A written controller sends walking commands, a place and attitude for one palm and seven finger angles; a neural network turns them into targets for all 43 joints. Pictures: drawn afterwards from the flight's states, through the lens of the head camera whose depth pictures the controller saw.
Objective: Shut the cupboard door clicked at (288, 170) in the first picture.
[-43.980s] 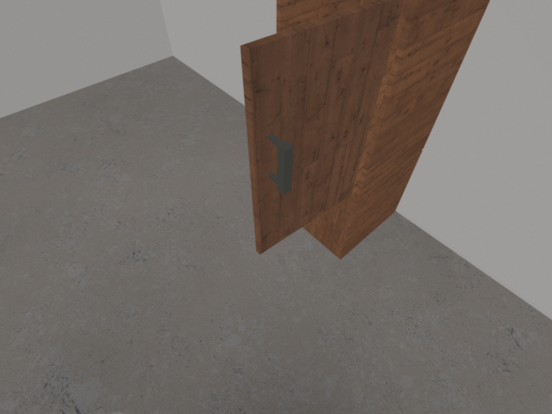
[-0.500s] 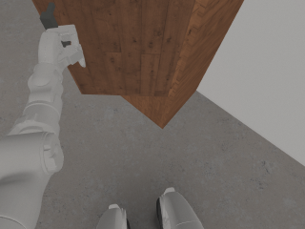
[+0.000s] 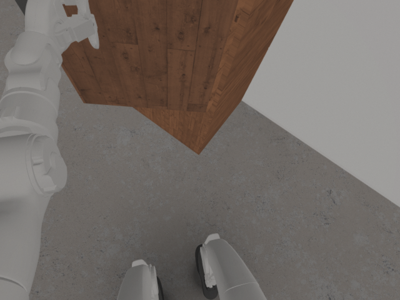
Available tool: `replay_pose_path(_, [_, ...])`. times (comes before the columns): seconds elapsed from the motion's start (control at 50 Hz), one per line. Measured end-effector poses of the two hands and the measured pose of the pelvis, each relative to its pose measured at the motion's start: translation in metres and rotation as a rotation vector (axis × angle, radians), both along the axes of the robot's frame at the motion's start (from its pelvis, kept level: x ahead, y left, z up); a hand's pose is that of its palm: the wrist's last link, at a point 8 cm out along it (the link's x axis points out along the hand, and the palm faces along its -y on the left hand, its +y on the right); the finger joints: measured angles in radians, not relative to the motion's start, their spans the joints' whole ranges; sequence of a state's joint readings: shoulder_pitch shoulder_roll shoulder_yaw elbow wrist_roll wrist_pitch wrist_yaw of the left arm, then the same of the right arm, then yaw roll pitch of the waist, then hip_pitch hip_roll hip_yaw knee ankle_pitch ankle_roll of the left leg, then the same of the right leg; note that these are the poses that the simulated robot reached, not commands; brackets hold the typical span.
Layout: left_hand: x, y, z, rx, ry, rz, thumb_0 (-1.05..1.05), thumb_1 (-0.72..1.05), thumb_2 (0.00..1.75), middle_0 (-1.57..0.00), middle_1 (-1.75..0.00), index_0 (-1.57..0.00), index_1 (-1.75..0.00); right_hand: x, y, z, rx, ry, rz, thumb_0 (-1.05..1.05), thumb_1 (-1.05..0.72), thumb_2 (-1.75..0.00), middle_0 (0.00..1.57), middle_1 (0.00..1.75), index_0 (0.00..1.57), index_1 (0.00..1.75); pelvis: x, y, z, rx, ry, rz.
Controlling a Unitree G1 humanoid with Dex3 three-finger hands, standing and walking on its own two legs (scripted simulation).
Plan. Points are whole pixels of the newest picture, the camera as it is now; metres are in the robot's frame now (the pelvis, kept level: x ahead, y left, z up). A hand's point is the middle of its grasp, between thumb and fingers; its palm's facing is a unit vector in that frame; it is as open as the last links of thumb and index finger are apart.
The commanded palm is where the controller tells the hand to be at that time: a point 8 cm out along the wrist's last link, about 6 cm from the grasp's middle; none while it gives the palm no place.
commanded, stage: push the door shut along its arc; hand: left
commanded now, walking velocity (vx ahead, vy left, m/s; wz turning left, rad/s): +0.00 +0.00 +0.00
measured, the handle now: (39, 7) +0.64 +0.16 +0.10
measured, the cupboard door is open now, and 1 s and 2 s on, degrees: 35 30 30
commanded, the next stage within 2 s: pull the fist back off the door in 0.14 s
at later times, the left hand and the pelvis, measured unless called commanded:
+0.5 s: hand (102, 20) +0.61 +0.06 +0.09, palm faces +0.13 -0.99 -0.03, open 2.9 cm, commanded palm +0.57 +0.10 +0.10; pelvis +0.01 +0.00 +0.00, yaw -1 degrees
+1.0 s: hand (107, 63) +0.52 +0.06 +0.09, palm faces +0.10 -0.99 +0.02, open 3.1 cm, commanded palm +0.49 +0.11 +0.10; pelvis +0.01 -0.01 +0.02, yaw +0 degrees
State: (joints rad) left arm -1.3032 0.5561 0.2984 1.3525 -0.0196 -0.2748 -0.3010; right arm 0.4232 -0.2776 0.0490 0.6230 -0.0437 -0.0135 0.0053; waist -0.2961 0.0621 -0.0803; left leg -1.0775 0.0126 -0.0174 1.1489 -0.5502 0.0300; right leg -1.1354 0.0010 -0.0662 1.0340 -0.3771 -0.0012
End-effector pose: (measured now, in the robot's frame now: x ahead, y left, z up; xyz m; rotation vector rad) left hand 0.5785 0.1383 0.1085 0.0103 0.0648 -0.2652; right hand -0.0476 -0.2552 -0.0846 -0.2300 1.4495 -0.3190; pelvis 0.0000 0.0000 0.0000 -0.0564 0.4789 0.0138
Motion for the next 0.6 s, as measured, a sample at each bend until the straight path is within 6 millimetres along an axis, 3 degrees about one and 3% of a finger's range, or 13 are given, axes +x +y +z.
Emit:
replay_pose_path(0.26, [0.028, -0.009, 0.004, 0.013, 0.001, -0.04, -0.03, 0.88, 0.91, -1.29, -1.5, -1.3, -1.5, -0.029, 0.01, 0.001, -0.002, 0.083, -0.046, 0.0, -0.9, -0.89, 0.21, 0.3, 0.21, 0.3, 0.001, 0.001, -0.009, -0.007, 0.047, -0.008])
replay_pose_path(0.34, [0.031, -0.008, -0.002, -0.097, 0.019, 0.158, -0.02, 0.82, 0.89, -1.3, -1.5, -1.3, -1.5, -0.033, 0.015, 0.001, 0.031, 0.103, -0.025, 0.0, -0.9, -0.9, 0.2, 0.3, 0.2, 0.3, 0.002, 0.001, -0.011, -0.012, 0.069, -0.009])
replay_pose_path(0.46, [0.014, -0.02, -0.013, -0.034, -0.038, 0.391, -0.02, 0.84, 0.9, -1.29, -1.5, -1.29, -1.5, -0.026, 0.025, -0.002, 0.116, 0.082, 0.003, 0.0, -0.9, -0.9, 0.2, 0.3, 0.2, 0.3, 0.006, -0.001, -0.007, -0.005, 0.066, -0.02])
replay_pose_path(0.6, [-0.013, -0.025, -0.014, 0.047, -0.033, 0.372, 0.01, 0.88, 0.9, -1.29, -1.5, -1.3, -1.5, -0.013, 0.025, -0.001, 0.152, 0.034, -0.015, 0.0, -0.9, -0.9, 0.21, 0.3, 0.2, 0.3, 0.009, -0.004, 0.009, 0.01, 0.006, -0.022])
